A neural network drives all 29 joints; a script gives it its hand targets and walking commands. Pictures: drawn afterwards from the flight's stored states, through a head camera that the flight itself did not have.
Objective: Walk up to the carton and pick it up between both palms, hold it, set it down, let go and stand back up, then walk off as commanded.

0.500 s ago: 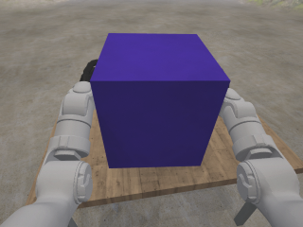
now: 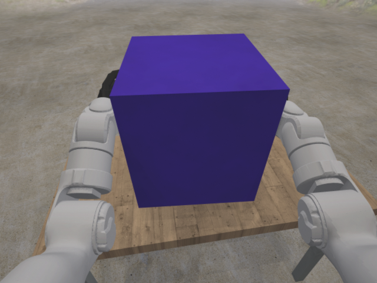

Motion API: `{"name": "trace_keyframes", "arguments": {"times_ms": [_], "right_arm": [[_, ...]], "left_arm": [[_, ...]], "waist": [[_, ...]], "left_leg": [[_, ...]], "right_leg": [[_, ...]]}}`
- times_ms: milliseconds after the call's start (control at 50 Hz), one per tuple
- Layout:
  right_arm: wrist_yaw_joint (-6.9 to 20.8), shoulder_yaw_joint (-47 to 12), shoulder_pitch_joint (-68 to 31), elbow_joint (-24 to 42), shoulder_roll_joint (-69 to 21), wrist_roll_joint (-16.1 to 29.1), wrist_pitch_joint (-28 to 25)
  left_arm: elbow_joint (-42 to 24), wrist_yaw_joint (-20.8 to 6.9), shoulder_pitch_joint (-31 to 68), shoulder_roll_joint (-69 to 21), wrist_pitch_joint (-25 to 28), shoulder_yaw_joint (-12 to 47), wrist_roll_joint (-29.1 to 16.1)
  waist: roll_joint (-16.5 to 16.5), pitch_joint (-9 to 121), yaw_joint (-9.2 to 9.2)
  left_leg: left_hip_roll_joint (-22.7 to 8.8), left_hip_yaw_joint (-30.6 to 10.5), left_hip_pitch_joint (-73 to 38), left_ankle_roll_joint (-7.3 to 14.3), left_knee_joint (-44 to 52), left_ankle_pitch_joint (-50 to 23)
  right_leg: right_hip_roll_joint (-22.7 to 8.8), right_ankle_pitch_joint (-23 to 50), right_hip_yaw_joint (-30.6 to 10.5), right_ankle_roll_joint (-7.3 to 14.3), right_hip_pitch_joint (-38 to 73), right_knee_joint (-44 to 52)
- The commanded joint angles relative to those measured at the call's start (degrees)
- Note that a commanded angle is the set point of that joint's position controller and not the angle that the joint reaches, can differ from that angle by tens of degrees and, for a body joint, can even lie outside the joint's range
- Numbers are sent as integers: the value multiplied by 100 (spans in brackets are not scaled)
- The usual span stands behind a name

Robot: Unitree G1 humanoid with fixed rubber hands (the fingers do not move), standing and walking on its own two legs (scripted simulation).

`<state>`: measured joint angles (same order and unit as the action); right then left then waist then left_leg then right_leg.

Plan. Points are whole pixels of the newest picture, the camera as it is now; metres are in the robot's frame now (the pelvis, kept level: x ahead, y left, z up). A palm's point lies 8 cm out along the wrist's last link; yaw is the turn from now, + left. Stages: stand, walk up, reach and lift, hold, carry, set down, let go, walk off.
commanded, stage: reach and lift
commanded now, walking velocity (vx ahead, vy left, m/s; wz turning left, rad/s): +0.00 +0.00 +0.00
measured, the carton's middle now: (192, 118) +0.42 +0.00 +0.19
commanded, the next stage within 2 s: hold in 0.10 s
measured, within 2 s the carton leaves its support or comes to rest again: neither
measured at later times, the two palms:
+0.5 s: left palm (102, 101) +0.37 +0.17 +0.26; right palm (281, 102) +0.38 -0.18 +0.25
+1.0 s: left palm (103, 99) +0.38 +0.17 +0.26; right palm (283, 98) +0.38 -0.18 +0.26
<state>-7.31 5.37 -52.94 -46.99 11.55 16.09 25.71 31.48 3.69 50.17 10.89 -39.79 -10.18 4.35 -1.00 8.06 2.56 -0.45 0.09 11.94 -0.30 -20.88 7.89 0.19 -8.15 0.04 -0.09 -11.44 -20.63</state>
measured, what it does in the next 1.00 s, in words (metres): stands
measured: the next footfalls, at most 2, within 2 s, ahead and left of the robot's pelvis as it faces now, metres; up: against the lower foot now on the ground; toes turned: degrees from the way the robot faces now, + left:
none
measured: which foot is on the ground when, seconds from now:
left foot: down 0.00-1.00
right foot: down 0.00-1.00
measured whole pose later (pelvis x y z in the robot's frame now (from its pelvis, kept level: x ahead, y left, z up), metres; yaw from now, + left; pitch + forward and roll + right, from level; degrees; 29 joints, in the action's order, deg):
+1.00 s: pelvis +0.00 +0.00 +0.00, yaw +0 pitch -1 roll +0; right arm -8.2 4.3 -54.4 -43.2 13.2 18.0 32.4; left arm 26.4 3.8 50.3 10.8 -46.0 -10.3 4.3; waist -0.7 9.6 2.8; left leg -0.4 0.1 11.9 -0.3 -20.9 7.6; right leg 0.2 -7.8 0.0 -0.1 -11.4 -20.6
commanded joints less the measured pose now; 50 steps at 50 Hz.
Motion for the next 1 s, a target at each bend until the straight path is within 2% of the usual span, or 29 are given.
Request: {"name": "trace_keyframes", "arguments": {"times_ms": [0,20,80,100,120,140,160,200,240,260,300,320,360,380,460,480,540,580,640,740,780,800,820,860,880,900,940,960,980], "right_arm": [[725,-2028,-5269,2543,-3740,1028,-75],[734,-1990,-5223,2357,-3749,1051,-29],[703,-2164,-5417,2967,-3777,1168,-21],[689,-2146,-5435,2976,-3752,1180,12],[683,-2114,-5368,2934,-3685,1180,63],[682,-2079,-5400,2816,-3728,1160,90],[681,-2057,-5135,2599,-3734,1177,152],[674,-2082,-5210,2729,-3662,1212,204],[665,-2042,-5218,2820,-3635,1234,229],[662,-2077,-5304,2878,-3693,1238,249],[647,-2065,-5379,2932,-3595,1247,296],[643,-2000,-5288,2717,-3597,1198,357],[648,-2017,-5359,2920,-3605,1269,353],[644,-2058,-5400,3013,-3684,1295,355],[670,-1971,-5254,2709,-3597,1270,442],[680,-1848,-5307,2555,-3546,1180,471],[712,-1783,-5491,2569,-3604,1132,476],[710,-1935,-5441,2784,-3653,1241,456],[714,-1907,-5421,2856,-3629,1271,458],[732,-1752,-5427,2396,-3604,1124,519],[748,-1809,-5469,2547,-3681,1171,502],[743,-1799,-5427,2468,-3631,1176,519],[732,-1834,-5377,2467,-3634,1201,535],[726,-1783,-5356,2465,-3595,1193,546],[719,-1841,-5580,2766,-3660,1208,502],[721,-1886,-5399,2633,-3643,1274,524],[688,-1886,-5279,2717,-3577,1301,540],[679,-1935,-5399,2815,-3627,1355,528],[667,-1921,-5211,2741,-3615,1329,564]], "left_arm": [[-1821,-798,4405,-4228,393,1650,-957],[-1898,-798,4561,-4129,392,1584,-925],[-2153,-777,4439,-4299,327,1840,-1076],[-2094,-789,4448,-4216,301,1776,-1056],[-2019,-804,4328,-4248,248,1701,-1009],[-2002,-819,4452,-4115,236,1613,-966],[-2086,-824,4391,-4100,205,1590,-919],[-2006,-863,4259,-4081,129,1561,-873],[-2234,-860,4449,-4159,119,1700,-992],[-2163,-859,4407,-4124,90,1633,-933],[-1987,-887,4278,-4121,9,1667,-942],[-1953,-911,4341,-4029,-8,1554,-895],[-2233,-900,4487,-4136,-1,1726,-1031],[-2325,-889,4520,-4199,1,1743,-1037],[-2219,-886,4571,-4133,-53,1691,-975],[-1969,-918,4596,-4024,-76,1546,-922],[-1934,-931,4649,-4036,-66,1509,-962],[-2253,-905,4684,-4103,-46,1671,-1062],[-2310,-879,4777,-4165,-45,1806,-1128],[-1845,-922,4736,-4037,-100,1495,-906],[-1970,-935,4718,-4008,-83,1479,-944],[-1944,-938,4695,-4015,-91,1467,-936],[-1920,-953,4545,-3980,-106,1413,-869],[-1986,-962,4652,-4003,-94,1447,-920],[-2096,-953,4719,-4034,-78,1584,-1018],[-2118,-950,4662,-4019,-77,1561,-1012],[-2213,-950,4511,-4038,-113,1611,-982],[-2246,-956,4639,-4035,-97,1599,-1025],[-2282,-953,4565,-4000,-112,1545,-949]], "waist": [[289,2941,20],[286,2840,-12],[304,3251,38],[286,3192,-12],[226,3046,39],[193,2934,-35],[272,2844,12],[196,2805,-7],[311,2948,85],[243,2915,20],[286,2722,68],[216,2532,58],[342,2894,120],[274,3020,109],[374,2760,146],[269,2494,148],[207,2499,128],[256,2879,152],[362,2893,217],[227,2355,126],[160,2586,64],[213,2521,95],[103,2544,62],[220,2520,151],[232,2748,133],[229,2750,99],[309,2757,178],[254,2833,117],[277,2781,160]], "left_leg": [[311,-171,-903,-87,192,-944],[286,-175,-911,-80,217,-921],[294,-206,-1004,-109,121,-1104],[292,-203,-950,-81,135,-1053],[296,-208,-927,-79,176,-964],[300,-169,-811,-33,211,-759],[299,-185,-787,-65,235,-770],[299,-168,-760,-32,254,-647],[276,-207,-786,-96,250,-710],[288,-186,-749,-62,244,-710],[311,-170,-652,-68,261,-603],[294,-177,-554,-48,328,-492],[284,-197,-631,-78,275,-526],[277,-193,-739,-73,276,-635],[263,-205,-613,-93,337,-342],[257,-189,-442,-53,431,-16],[251,-181,-301,-7,494,105],[252,-210,-494,-29,386,-200],[262,-237,-476,-62,359,-213],[246,-158,-259,13,548,275],[255,-169,-328,31,504,79],[258,-176,-335,19,517,59],[255,-176,-310,37,490,18],[258,-206,-289,11,512,67],[280,-191,-359,8,445,-110],[270,-192,-426,2,421,-195],[280,-196,-537,-50,345,-505],[274,-198,-562,-30,356,-458],[285,-203,-567,-25,348,-463]], "right_leg": [[388,945,-59,-142,1292,486],[386,888,-62,-132,1224,493],[410,1130,-53,-131,1360,427],[402,1067,-84,-129,1312,447],[403,1023,-64,-146,1296,459],[389,812,-95,-141,1279,506],[384,893,-108,-110,1329,488],[384,818,-122,-129,1335,514],[388,852,-121,-85,1346,473],[400,832,-119,-99,1336,475],[390,819,-119,-105,1289,500],[374,690,-120,-121,1279,507],[378,757,-144,-69,1328,496],[402,845,-138,-77,1344,478],[369,637,-168,-49,1238,496],[361,311,-158,-56,1159,571],[345,244,-176,-44,1204,558],[352,584,-182,-51,1310,491],[362,616,-180,-41,1269,476],[307,41,-173,-42,1098,610],[308,239,-182,-58,1204,563],[313,271,-191,-47,1219,566],[331,292,-181,-68,1283,576],[314,281,-197,-58,1279,548],[319,461,-182,-56,1339,512],[336,515,-198,-53,1325,523],[369,823,-192,-53,1395,495],[363,722,-186,-71,1381,495],[337,790,-204,-74,1401,495]]}}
